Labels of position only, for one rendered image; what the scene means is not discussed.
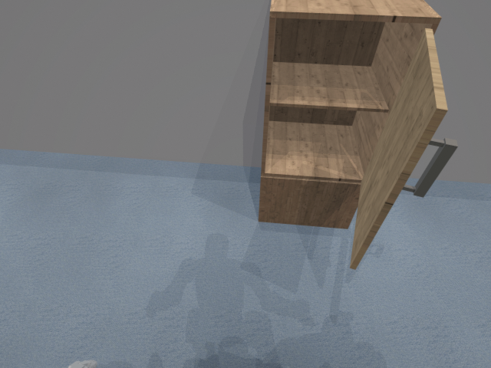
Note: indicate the handle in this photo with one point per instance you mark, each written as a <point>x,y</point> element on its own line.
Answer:
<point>446,149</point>

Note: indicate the cupboard door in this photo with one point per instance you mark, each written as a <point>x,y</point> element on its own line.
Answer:
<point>418,110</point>

